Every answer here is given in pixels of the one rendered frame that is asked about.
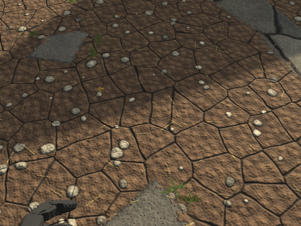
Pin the left robot hand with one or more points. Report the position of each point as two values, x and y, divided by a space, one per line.
47 210

